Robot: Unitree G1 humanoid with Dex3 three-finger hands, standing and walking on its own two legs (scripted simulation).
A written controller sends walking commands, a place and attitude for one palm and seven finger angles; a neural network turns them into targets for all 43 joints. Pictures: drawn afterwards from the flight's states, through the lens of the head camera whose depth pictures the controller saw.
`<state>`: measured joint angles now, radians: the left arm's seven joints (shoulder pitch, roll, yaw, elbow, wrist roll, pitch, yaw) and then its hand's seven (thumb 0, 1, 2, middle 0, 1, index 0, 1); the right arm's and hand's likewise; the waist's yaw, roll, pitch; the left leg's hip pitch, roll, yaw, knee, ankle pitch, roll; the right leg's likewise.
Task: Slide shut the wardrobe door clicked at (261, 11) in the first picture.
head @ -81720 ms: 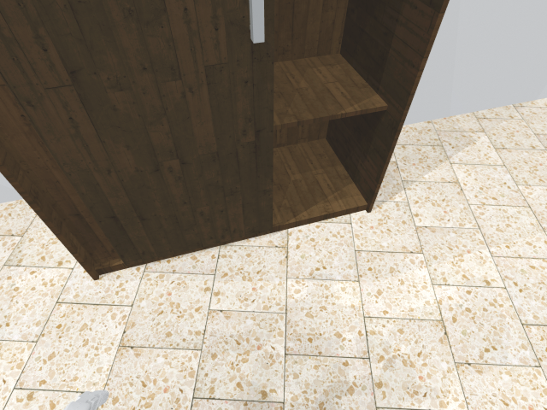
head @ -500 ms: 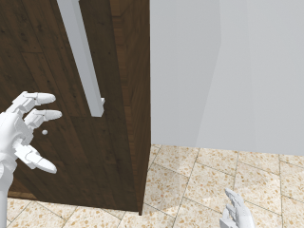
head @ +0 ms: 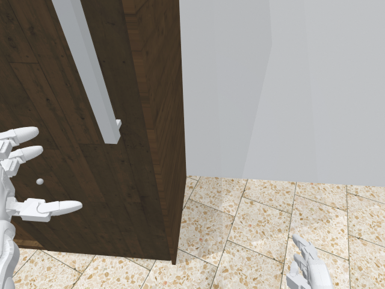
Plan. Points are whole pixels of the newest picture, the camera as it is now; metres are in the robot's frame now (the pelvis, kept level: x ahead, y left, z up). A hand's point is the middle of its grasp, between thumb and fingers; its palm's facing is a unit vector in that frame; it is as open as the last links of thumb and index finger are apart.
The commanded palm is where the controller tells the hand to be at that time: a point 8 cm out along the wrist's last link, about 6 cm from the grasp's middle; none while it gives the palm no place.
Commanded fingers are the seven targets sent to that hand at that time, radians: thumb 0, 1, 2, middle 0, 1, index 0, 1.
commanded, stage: draw the hand back to the body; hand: left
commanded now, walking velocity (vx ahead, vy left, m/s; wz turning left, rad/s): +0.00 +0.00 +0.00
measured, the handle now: (97, 75) +0.39 +0.24 +0.27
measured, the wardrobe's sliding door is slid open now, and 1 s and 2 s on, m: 0.00 0.00 0.00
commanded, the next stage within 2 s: step back with the hand held close in 0.88 s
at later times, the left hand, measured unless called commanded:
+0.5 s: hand (56, 180) +0.23 +0.28 +0.16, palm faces +0.43 -0.83 -0.36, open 8.8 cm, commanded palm +0.18 +0.31 +0.17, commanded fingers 0.00 0.90 0.90 -0.20 -0.30 -0.20 -0.30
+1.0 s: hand (54, 185) +0.22 +0.27 +0.16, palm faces +0.45 -0.82 -0.35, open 7.4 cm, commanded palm +0.17 +0.31 +0.18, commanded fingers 0.00 0.90 0.90 -0.20 -0.30 -0.20 -0.30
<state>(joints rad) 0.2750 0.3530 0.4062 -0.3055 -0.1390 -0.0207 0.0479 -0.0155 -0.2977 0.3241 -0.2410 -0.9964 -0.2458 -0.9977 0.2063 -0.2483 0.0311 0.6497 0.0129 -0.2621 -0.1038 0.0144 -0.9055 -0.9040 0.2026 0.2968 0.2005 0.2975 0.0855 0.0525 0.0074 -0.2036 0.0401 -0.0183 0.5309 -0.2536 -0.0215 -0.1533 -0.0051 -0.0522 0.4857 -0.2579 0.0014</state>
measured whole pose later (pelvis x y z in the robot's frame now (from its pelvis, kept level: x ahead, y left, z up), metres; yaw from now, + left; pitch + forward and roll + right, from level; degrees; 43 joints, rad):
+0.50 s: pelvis +0.03 +0.02 +0.01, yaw -2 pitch -4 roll +0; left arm 0.41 0.33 0.32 -0.34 -0.06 -0.09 0.10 0.00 0.58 0.75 -0.22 -0.48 -0.22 -0.48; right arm 0.20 -0.22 0.01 0.65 -0.01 -0.17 -0.08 0.01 -0.91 -0.90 0.20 0.30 0.20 0.30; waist 0.08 0.04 0.01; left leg -0.11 0.01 0.03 0.45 -0.26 0.00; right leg -0.09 -0.04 -0.01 0.42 -0.26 0.03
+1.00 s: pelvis +0.02 +0.01 +0.01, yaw -1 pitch -5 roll +0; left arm 0.41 0.33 0.32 -0.34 -0.07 -0.07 0.10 0.01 0.89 0.90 -0.20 -0.30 -0.21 -0.30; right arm 0.21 -0.21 0.02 0.65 -0.02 -0.14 -0.08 0.01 -0.91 -0.90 0.20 0.30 0.20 0.30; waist 0.08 0.05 0.01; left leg -0.10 0.02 0.01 0.43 -0.24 -0.01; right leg -0.06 -0.02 -0.02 0.40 -0.24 0.02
